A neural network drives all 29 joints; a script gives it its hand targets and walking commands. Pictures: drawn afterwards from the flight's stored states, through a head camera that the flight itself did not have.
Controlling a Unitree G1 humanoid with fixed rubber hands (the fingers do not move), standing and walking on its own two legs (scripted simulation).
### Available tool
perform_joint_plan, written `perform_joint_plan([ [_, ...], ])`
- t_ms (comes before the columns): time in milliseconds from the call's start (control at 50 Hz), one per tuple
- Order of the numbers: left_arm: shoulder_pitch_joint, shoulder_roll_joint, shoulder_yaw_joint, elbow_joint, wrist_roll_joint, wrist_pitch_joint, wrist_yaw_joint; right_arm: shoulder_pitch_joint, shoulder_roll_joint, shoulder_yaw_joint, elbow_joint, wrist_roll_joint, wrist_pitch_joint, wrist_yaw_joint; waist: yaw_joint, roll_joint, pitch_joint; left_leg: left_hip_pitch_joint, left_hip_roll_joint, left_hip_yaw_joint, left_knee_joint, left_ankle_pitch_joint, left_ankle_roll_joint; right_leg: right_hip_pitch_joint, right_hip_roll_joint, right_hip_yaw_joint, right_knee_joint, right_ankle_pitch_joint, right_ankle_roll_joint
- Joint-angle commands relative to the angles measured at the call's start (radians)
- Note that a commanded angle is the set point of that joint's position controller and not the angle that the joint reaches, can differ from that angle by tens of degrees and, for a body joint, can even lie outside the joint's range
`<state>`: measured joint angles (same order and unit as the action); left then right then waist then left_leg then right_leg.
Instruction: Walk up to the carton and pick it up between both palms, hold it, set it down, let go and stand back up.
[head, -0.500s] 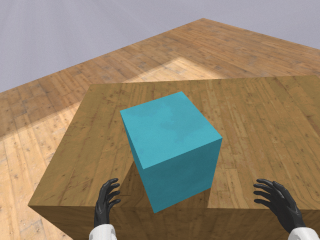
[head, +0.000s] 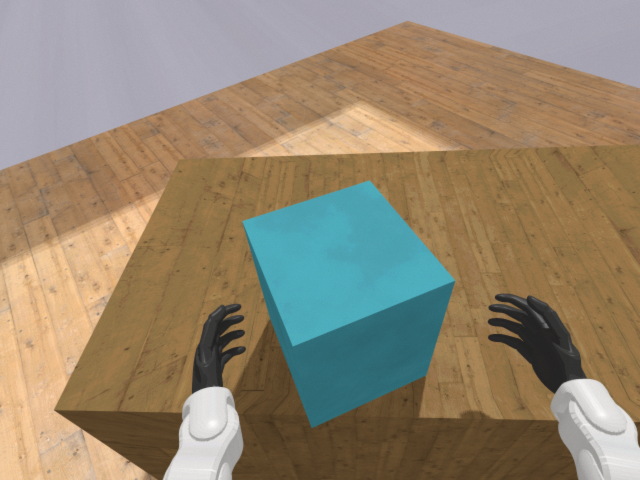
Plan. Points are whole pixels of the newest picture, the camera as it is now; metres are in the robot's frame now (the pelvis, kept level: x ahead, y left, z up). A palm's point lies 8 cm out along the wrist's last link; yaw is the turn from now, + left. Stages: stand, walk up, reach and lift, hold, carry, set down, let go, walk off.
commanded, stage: reach and lift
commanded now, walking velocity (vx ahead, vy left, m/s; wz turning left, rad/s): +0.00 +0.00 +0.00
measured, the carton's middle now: (340, 303) +0.38 +0.00 -0.01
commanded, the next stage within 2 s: none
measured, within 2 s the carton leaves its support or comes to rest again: neither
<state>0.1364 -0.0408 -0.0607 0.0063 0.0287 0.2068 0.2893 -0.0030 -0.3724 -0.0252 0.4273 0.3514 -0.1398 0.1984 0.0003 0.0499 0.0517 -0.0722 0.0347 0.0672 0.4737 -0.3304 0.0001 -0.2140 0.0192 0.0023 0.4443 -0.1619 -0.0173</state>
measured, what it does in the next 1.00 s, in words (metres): stands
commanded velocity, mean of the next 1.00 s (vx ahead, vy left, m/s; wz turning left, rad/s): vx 0.00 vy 0.00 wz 0.00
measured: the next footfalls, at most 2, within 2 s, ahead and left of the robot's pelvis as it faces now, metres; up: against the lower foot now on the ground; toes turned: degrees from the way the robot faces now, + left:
none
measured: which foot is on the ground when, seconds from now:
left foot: down 0.00-1.00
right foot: down 0.00-1.00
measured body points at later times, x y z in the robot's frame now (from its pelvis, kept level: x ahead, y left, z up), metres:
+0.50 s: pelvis -0.01 +0.00 +0.00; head -0.02 -0.01 +0.45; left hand +0.30 +0.16 +0.10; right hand +0.33 -0.22 +0.09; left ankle -0.04 +0.11 -0.74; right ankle +0.05 -0.12 -0.74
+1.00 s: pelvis -0.01 +0.00 +0.00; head +0.00 -0.02 +0.45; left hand +0.35 +0.16 +0.14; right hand +0.40 -0.20 +0.13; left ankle -0.04 +0.11 -0.74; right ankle +0.05 -0.12 -0.74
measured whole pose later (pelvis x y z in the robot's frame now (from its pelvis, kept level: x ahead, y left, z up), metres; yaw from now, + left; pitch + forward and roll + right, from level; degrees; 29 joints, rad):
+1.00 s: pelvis -0.01 +0.00 +0.00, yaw +0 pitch -2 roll +0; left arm -0.50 -0.04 0.11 0.11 0.01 0.68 0.30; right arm -0.61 -0.41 -0.02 0.56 0.37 0.27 0.11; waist 0.07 0.05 0.05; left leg -0.12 0.04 0.07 0.44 -0.29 0.00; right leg -0.24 0.03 0.00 0.38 -0.10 -0.02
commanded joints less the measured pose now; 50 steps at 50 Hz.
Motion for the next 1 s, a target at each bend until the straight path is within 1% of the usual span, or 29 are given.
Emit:
perform_joint_plan([
  [0, -0.165, -0.031, 0.055, -0.26, -0.001, 0.063, 0.004, -0.275, -0.298, 0.017, -0.266, 0.028, 0.02, -0.04, 0.135, -0.178, -0.22, -0.04, -0.013, -0.055, -0.133, 0.509, -0.06, 0.195, 0.08, 0.045, -0.119, 0.264, -0.102],
  [60, -0.258, -0.009, 0.077, -0.34, -0.016, 0.087, 0.01, -0.343, -0.311, 0.017, -0.314, 0.036, 0.034, -0.054, 0.155, -0.131, -0.274, -0.019, -0.011, -0.05, -0.118, 0.603, -0.074, 0.208, 0.087, 0.049, -0.121, 0.298, -0.11],
  [80, -0.263, -0.016, 0.078, -0.275, -0.014, 0.111, 0.006, -0.359, -0.323, 0.017, -0.266, 0.022, 0.057, -0.057, 0.153, -0.174, -0.238, -0.027, -0.007, -0.057, -0.136, 0.56, -0.064, 0.181, 0.086, 0.047, -0.133, 0.243, -0.109],
  [160, -0.35, 0.003, 0.08, -0.377, -0.023, 0.153, 0.025, -0.444, -0.328, -0.01, -0.341, 0.036, 0.087, -0.064, 0.15, -0.124, -0.298, -0.024, -0.004, -0.056, -0.127, 0.549, -0.073, 0.188, 0.09, 0.042, -0.117, 0.253, -0.115],
  [200, -0.34, -0.019, 0.118, -0.336, -0.018, 0.211, 0.032, -0.453, -0.326, 0.014, -0.328, 0.038, 0.131, -0.077, 0.181, -0.139, -0.254, -0.041, -0.005, -0.043, -0.141, 0.539, -0.072, 0.208, 0.09, 0.047, -0.14, 0.245, -0.115],
  [240, -0.401, -0.014, 0.125, -0.258, -0.016, 0.268, 0.033, -0.511, -0.335, -0.015, -0.268, 0.021, 0.176, -0.074, 0.164, -0.152, -0.222, -0.087, -0.005, -0.035, -0.169, 0.401, -0.067, 0.201, 0.085, 0.042, -0.143, 0.161, -0.115],
  [300, -0.454, -0.02, 0.148, -0.294, -0.023, 0.305, 0.041, -0.561, -0.333, -0.005, -0.316, 0.006, 0.201, -0.084, 0.187, -0.178, -0.259, -0.071, 0.0, -0.036, -0.166, 0.44, -0.066, 0.202, 0.089, 0.04, -0.13, 0.192, -0.109],
  [320, -0.482, -0.015, 0.143, -0.299, -0.026, 0.329, 0.037, -0.579, -0.351, -0.023, -0.277, -0.001, 0.223, -0.091, 0.158, -0.169, -0.248, -0.061, -0.004, -0.038, -0.167, 0.417, -0.071, 0.214, 0.094, 0.025, -0.118, 0.206, -0.1],
  [340, -0.537, -0.009, 0.178, -0.272, -0.019, 0.345, 0.039, -0.617, -0.337, -0.009, -0.278, -0.004, 0.234, -0.095, 0.183, -0.161, -0.277, -0.063, -0.003, -0.035, -0.169, 0.392, -0.06, 0.217, 0.088, 0.035, -0.128, 0.176, -0.1],
  [380, -0.604, 0.012, 0.179, -0.249, -0.035, 0.365, 0.04, -0.678, -0.354, -0.032, -0.245, -0.003, 0.263, -0.095, 0.182, -0.169, -0.252, -0.089, 0.002, -0.025, -0.181, 0.355, -0.061, 0.191, 0.092, 0.031, -0.136, 0.137, -0.1],
  [420, -0.641, -0.003, 0.152, -0.278, -0.044, 0.39, 0.041, -0.709, -0.335, -0.017, -0.192, 0.01, 0.287, -0.089, 0.17, -0.108, -0.286, -0.096, 0.005, -0.039, -0.169, 0.386, -0.082, 0.213, 0.088, 0.035, -0.126, 0.159, -0.113],
  [440, -0.62, 0.001, 0.164, -0.276, -0.05, 0.394, 0.036, -0.707, -0.34, 0.003, -0.213, 0.005, 0.295, -0.089, 0.191, -0.141, -0.291, -0.077, 0.003, -0.034, -0.172, 0.425, -0.072, 0.189, 0.09, 0.036, -0.148, 0.163, -0.112],
  [460, -0.651, 0.003, 0.159, -0.222, -0.058, 0.403, 0.029, -0.751, -0.358, -0.018, -0.198, 0.0, 0.302, -0.088, 0.17, -0.15, -0.301, -0.072, -0.004, -0.037, -0.16, 0.384, -0.071, 0.196, 0.088, 0.034, -0.137, 0.151, -0.104],
  [480, -0.703, 0.031, 0.18, -0.205, -0.063, 0.411, 0.036, -0.794, -0.341, 0.003, -0.198, 0.013, 0.314, -0.087, 0.195, -0.148, -0.301, -0.128, -0.005, -0.029, -0.171, 0.368, -0.06, 0.189, 0.083, 0.044, -0.138, 0.135, -0.1],
  [540, -0.81, 0.061, 0.21, -0.178, -0.048, 0.428, 0.042, -0.856, -0.349, -0.021, -0.118, -0.015, 0.348, -0.091, 0.185, -0.149, -0.257, -0.201, -0.006, -0.025, -0.213, 0.224, -0.056, 0.243, 0.066, 0.037, -0.115, 0.098, -0.081],
  [560, -0.806, 0.048, 0.206, -0.131, -0.024, 0.432, 0.038, -0.84, -0.328, -0.004, -0.06, -0.018, 0.355, -0.096, 0.177, -0.13, -0.235, -0.201, -0.006, -0.025, -0.208, 0.227, -0.06, 0.239, 0.066, 0.037, -0.12, 0.095, -0.091],
  [600, -0.813, 0.065, 0.224, -0.181, -0.05, 0.43, 0.042, -0.887, -0.355, -0.004, -0.147, -0.01, 0.346, -0.093, 0.222, -0.169, -0.36, -0.166, -0.003, -0.026, -0.18, 0.309, -0.06, 0.273, 0.078, 0.034, -0.098, 0.163, -0.084],
  [620, -0.887, 0.06, 0.199, -0.112, -0.067, 0.427, 0.037, -0.929, -0.36, -0.002, -0.054, -0.018, 0.36, -0.092, 0.195, -0.158, -0.315, -0.189, -0.006, -0.034, -0.186, 0.274, -0.057, 0.233, 0.073, 0.033, -0.112, 0.111, -0.089],
  [640, -0.887, 0.103, 0.243, -0.131, -0.06, 0.424, 0.042, -0.94, -0.341, 0.029, -0.092, 0.001, 0.36, -0.094, 0.237, -0.159, -0.357, -0.196, -0.012, -0.013, -0.173, 0.317, -0.056, 0.266, 0.075, 0.035, -0.108, 0.145, -0.078],
  [660, -0.834, 0.05, 0.215, -0.131, -0.043, 0.435, 0.042, -0.887, -0.343, 0.026, -0.016, 0.016, 0.365, -0.088, 0.199, -0.116, -0.324, -0.151, -0.003, -0.035, -0.175, 0.362, -0.07, 0.24, 0.078, 0.028, -0.094, 0.194, -0.086],
  [700, -0.874, 0.073, 0.229, -0.056, -0.057, 0.447, 0.033, -0.965, -0.349, 0.037, -0.004, 0.021, 0.376, -0.091, 0.222, -0.157, -0.329, -0.186, -0.009, -0.024, -0.181, 0.306, -0.055, 0.251, 0.073, 0.038, -0.107, 0.156, -0.077],
  [720, -0.878, 0.056, 0.214, -0.039, -0.073, 0.454, 0.027, -0.964, -0.349, 0.03, 0.008, 0.023, 0.374, -0.086, 0.202, -0.139, -0.312, -0.2, -0.009, -0.025, -0.185, 0.32, -0.054, 0.257, 0.075, 0.03, -0.104, 0.177, -0.077],
  [760, -0.984, 0.107, 0.251, -0.037, -0.062, 0.452, 0.035, -1.077, -0.334, 0.054, -0.014, 0.037, 0.374, -0.093, 0.246, -0.121, -0.374, -0.212, -0.018, -0.013, -0.173, 0.323, -0.058, 0.267, 0.067, 0.04, -0.093, 0.155, -0.073],
  [820, -0.999, 0.105, 0.242, -0.153, -0.081, 0.439, 0.032, -1.076, -0.365, 0.042, -0.029, 0.04, 0.367, -0.102, 0.222, -0.138, -0.474, -0.151, -0.016, -0.022, -0.141, 0.454, -0.065, 0.318, 0.079, 0.034, -0.082, 0.306, -0.07],
  [860, -0.956, 0.102, 0.238, -0.117, -0.092, 0.453, 0.029, -1.048, -0.363, 0.04, -0.024, 0.031, 0.365, -0.106, 0.207, -0.152, -0.477, -0.139, -0.022, -0.018, -0.124, 0.505, -0.067, 0.34, 0.086, 0.019, -0.084, 0.366, -0.062],
  [880, -0.967, 0.099, 0.239, -0.122, -0.074, 0.46, 0.024, -1.056, -0.386, 0.016, 0.033, 0.037, 0.367, -0.112, 0.191, -0.106, -0.454, -0.105, -0.014, -0.02, -0.122, 0.529, -0.085, 0.305, 0.099, 0.004, -0.091, 0.345, -0.069],
  [940, -1.079, 0.142, 0.252, -0.097, -0.094, 0.464, 0.028, -1.197, -0.361, 0.046, 0.008, 0.04, 0.374, -0.111, 0.227, -0.113, -0.48, -0.149, -0.015, -0.021, -0.12, 0.454, -0.073, 0.284, 0.084, 0.019, -0.103, 0.262, -0.074],
  [960, -1.075, 0.136, 0.253, -0.01, -0.088, 0.464, 0.027, -1.188, -0.348, 0.063, 0.055, 0.043, 0.377, -0.113, 0.23, -0.137, -0.442, -0.181, -0.014, -0.018, -0.137, 0.435, -0.063, 0.284, 0.085, 0.023, -0.119, 0.256, -0.074],
  [980, -1.113, 0.163, 0.272, -0.064, -0.093, 0.465, 0.039, -1.236, -0.355, 0.06, 0.006, 0.053, 0.377, -0.116, 0.25, -0.119, -0.471, -0.202, -0.017, -0.005, -0.132, 0.443, -0.067, 0.321, 0.08, 0.028, -0.086, 0.302, -0.068],
])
